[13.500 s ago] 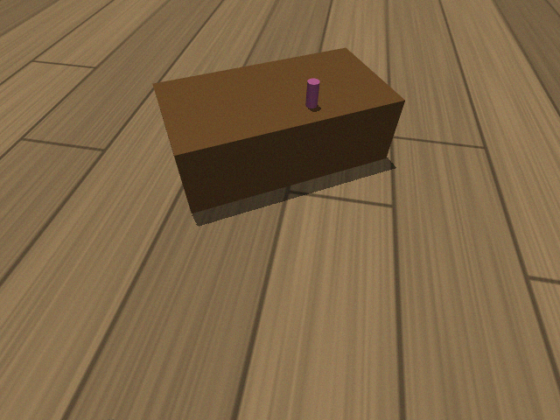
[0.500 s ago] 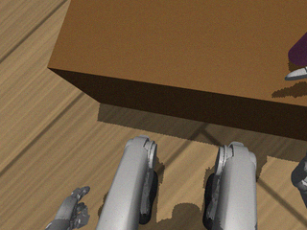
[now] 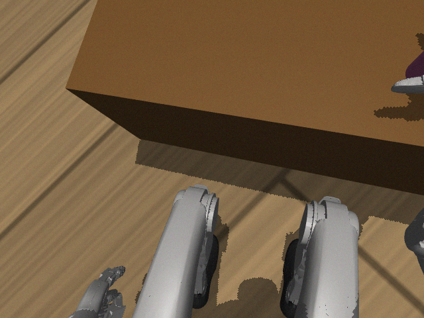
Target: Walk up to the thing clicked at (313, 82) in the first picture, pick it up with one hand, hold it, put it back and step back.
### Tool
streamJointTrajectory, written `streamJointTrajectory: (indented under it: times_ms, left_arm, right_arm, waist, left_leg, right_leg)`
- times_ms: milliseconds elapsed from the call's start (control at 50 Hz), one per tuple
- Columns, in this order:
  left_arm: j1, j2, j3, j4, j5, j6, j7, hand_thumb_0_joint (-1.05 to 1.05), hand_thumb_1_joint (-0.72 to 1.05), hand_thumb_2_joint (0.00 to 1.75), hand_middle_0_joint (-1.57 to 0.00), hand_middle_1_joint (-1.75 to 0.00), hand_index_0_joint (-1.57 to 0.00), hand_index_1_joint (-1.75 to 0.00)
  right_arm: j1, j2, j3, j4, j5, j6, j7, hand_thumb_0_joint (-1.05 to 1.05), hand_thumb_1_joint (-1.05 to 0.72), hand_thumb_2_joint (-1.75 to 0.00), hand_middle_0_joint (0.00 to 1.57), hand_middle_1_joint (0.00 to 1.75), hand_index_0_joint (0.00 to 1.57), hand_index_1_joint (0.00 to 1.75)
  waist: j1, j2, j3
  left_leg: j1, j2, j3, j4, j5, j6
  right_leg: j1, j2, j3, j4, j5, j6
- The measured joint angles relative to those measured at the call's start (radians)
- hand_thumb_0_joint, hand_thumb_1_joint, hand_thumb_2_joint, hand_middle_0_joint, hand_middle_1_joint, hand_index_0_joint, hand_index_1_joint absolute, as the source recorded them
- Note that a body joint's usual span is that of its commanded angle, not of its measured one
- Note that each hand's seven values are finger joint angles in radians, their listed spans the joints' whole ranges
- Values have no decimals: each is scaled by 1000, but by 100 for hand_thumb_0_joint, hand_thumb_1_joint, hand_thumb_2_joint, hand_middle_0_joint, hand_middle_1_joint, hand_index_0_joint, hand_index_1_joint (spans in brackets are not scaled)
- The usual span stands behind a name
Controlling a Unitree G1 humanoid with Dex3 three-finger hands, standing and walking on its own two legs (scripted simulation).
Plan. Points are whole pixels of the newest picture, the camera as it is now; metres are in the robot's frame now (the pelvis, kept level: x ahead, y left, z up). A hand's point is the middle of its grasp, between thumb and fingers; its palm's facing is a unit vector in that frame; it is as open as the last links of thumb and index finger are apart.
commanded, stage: close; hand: right
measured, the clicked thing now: out of the picture +0.52 -0.29 +0.01
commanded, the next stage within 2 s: settle in 0.30 s
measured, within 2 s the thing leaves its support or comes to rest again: leaves its support in 0.66 s
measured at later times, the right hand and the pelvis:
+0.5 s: hand out of the picture +0.53 -0.28 +0.02, palm faces +0.22 +0.97 -0.03, open 7.6 cm; pelvis +0.00 +0.00 +0.00, yaw +0 degrees
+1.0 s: hand out of the picture +0.54 -0.29 +0.09, palm faces +0.23 +0.97 -0.03, open 7.3 cm; pelvis +0.01 +0.00 +0.07, yaw -1 degrees
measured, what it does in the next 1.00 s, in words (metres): rises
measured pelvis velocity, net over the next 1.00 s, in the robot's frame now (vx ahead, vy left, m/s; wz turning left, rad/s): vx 0.01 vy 0.00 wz -0.02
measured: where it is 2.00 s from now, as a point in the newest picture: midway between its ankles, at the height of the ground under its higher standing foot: (245, 287)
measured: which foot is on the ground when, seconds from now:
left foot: down 0.00-1.00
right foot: down 0.00-1.00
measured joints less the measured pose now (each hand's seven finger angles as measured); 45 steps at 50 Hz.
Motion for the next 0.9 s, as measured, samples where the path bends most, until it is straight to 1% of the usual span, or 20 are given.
streamJointTrajectory:
  times_ms: [160,260,340,400,560,580,660,740,820,900]
  left_arm:
    - [5,0,1,-1,-1,4,1,0,91,89,-19,-29,-20,-29]
    - [5,0,-1,-2,-1,4,0,0,91,88,-19,-29,-20,-29]
    - [5,2,-3,-9,0,7,-2,0,91,88,-19,-29,-20,-29]
    - [4,2,-2,-13,0,9,-3,0,92,87,-19,-29,-20,-29]
    - [-4,-2,3,-10,-8,13,1,0,92,87,-20,-29,-20,-29]
    - [-5,-4,5,-9,-11,13,3,0,92,87,-20,-29,-21,-29]
    - [-6,-11,13,4,-19,10,10,0,91,88,-20,-29,-21,-29]
    - [-4,-19,23,22,-26,6,16,0,91,88,-20,-29,-21,-29]
    - [1,-19,29,26,-31,4,23,0,91,88,-20,-29,-21,-30]
    - [5,-17,35,25,-35,-3,23,0,91,88,-20,-29,-21,-30]
  right_arm:
    - [2,-6,1,1,-3,8,-14,-1,25,-29,89,57,86,56]
    - [-2,-5,5,6,-1,-2,-9,-1,13,-44,102,72,98,71]
    - [-8,-7,6,16,0,-12,-7,0,15,-58,103,85,99,85]
    - [-9,-4,9,7,-2,-11,-8,-1,15,-72,100,92,97,94]
    - [4,0,16,-18,-7,21,-16,0,9,-113,95,98,92,99]
    - [7,2,17,-24,-8,27,-16,0,10,-115,95,99,92,99]
    - [27,18,14,-58,-2,55,-14,0,9,-114,94,100,91,100]
    - [35,30,18,-80,4,66,-22,0,7,-112,93,101,90,101]
    - [28,27,22,-83,4,75,-35,0,7,-111,92,101,89,102]
    - [10,9,23,-41,4,70,-33,0,6,-111,92,102,89,102]
  waist:
    - [2,-6,0]
    - [4,-5,-3]
    - [6,-4,-4]
    - [5,-3,-2]
    - [0,-8,2]
    - [0,-9,1]
    - [-6,-9,-2]
    - [-8,-7,-12]
    - [-7,-11,-25]
    - [-2,-20,-37]
  left_leg:
    - [9,-3,1,-10,0,-2]
    - [10,-2,3,-13,1,-2]
    - [6,0,3,-6,1,-2]
    - [2,1,3,-2,2,-2]
    - [7,2,-1,-9,3,0]
    - [10,3,-1,-13,3,1]
    - [33,1,-1,-38,2,3]
    - [72,2,-3,-74,0,6]
    - [113,1,-3,-119,2,7]
    - [150,1,-4,-165,9,7]
  right_leg:
    - [9,-3,1,-6,-4,-2]
    - [8,-1,3,-7,-2,-2]
    - [2,1,4,-2,0,-2]
    - [-2,3,3,1,3,-2]
    - [6,3,-1,-10,5,0]
    - [10,3,-2,-14,4,0]
    - [36,0,-4,-40,0,3]
    - [79,-2,-9,-77,-4,5]
    - [121,-4,-13,-120,-4,6]
    - [158,-6,-17,-163,-1,3]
